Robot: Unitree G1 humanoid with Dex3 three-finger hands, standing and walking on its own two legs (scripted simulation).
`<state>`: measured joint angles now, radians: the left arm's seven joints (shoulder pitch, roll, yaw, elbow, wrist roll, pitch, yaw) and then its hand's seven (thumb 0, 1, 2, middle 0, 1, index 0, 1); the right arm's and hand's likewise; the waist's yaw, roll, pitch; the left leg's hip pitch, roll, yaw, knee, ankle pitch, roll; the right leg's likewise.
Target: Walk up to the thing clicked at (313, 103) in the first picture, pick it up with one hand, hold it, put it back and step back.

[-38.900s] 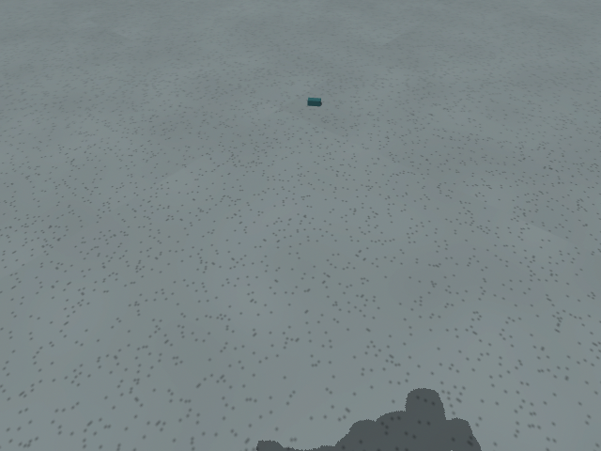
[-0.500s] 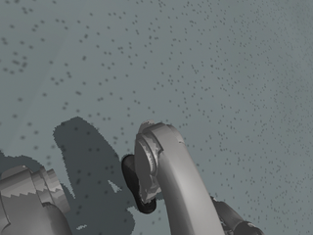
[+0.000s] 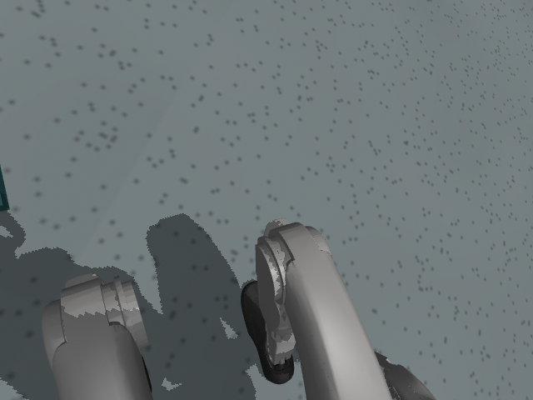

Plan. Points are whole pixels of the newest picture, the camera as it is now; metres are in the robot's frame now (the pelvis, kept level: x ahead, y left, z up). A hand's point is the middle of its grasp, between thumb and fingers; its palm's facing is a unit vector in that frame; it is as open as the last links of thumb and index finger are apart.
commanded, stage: withdraw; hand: left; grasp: from above
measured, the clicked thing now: out of the picture +0.48 +0.33 -0.30
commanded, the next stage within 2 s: home in 0.56 s
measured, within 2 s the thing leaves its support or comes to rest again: neither
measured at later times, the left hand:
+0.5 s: hand out of the picture +0.44 +0.33 -0.14, palm faces -0.47 -0.12 -0.87, open 13.8 cm
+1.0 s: hand out of the picture +0.47 +0.37 -0.10, palm faces -0.43 -0.17 -0.89, open 13.1 cm
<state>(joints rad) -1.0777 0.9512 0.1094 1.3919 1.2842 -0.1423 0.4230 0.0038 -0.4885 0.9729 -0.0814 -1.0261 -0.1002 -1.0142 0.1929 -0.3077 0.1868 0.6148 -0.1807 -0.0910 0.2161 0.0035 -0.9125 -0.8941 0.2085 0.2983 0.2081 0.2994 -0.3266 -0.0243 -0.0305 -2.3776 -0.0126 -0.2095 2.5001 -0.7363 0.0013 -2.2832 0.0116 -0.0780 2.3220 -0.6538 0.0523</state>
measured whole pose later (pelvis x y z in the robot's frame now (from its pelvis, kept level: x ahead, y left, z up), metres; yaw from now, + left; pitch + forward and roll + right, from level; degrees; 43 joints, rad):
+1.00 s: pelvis +0.00 +0.00 +0.03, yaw +4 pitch +37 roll -11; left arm -0.99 0.86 0.14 1.21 1.10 -0.04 0.09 0.00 -0.23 0.81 -0.19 -0.73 -0.19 -0.72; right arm 0.24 -0.28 0.13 0.61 -0.11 0.03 0.13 0.00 -0.90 -0.89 0.21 0.30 0.21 0.30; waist -0.27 0.07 -0.03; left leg -2.33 -0.02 -0.14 2.37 -0.71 0.02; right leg -2.24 -0.02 -0.03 2.24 -0.66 0.06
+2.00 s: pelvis +0.06 -0.01 +0.38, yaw +12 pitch +14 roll -3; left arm 0.39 0.23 0.06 -0.03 -0.07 0.45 0.07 0.01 0.90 0.90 -0.20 -0.30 -0.20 -0.30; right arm 0.31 -0.21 0.04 0.54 0.04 -0.16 -0.17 0.01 -0.91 -0.89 0.21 0.30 0.21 0.30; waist -0.09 0.04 -0.19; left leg -0.86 0.04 -0.07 1.13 -0.52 -0.02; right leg -0.82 -0.02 -0.05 1.05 -0.47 0.03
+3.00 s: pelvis +0.08 +0.00 +0.40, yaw +13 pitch +10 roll -3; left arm 0.49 0.22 0.03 -0.12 -0.05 0.46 0.02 0.01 0.89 0.89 -0.20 -0.30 -0.20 -0.30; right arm 0.29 -0.21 0.03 0.55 0.00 -0.23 -0.18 0.02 -0.90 -0.89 0.21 0.30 0.21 0.30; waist -0.04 0.04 -0.17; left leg -0.68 0.04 -0.07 1.02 -0.51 -0.02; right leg -0.64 -0.02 -0.05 0.94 -0.47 0.03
